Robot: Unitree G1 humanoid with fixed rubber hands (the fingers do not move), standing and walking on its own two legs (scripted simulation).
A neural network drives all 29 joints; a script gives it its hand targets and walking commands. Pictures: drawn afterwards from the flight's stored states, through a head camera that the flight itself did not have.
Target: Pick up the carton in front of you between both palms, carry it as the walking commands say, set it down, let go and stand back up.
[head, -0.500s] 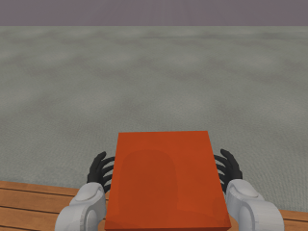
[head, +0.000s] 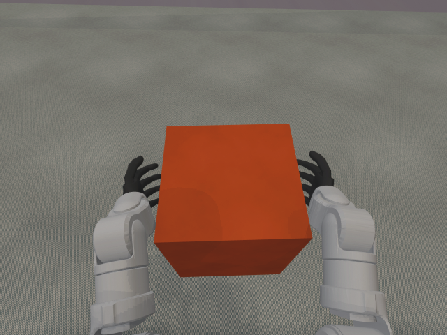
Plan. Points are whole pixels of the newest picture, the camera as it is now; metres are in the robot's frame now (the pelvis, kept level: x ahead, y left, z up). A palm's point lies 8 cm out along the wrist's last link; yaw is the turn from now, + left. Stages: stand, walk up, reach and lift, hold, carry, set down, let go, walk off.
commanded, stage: carry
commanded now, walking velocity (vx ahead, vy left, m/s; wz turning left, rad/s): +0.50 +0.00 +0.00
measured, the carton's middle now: (229, 208) +0.36 -0.01 +0.02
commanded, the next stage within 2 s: none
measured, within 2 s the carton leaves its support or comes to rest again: neither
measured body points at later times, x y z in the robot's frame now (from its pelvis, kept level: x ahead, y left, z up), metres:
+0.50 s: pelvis +0.38 -0.04 -0.11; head +0.36 -0.05 +0.33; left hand +0.71 +0.13 +0.02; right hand +0.72 -0.19 +0.01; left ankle +0.10 +0.06 -0.68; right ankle +0.51 -0.09 -0.85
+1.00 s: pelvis +0.71 -0.04 -0.14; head +0.75 -0.04 +0.31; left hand +1.03 +0.12 -0.10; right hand +1.03 -0.20 -0.10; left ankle +0.82 +0.03 -0.86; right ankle +0.52 -0.09 -0.83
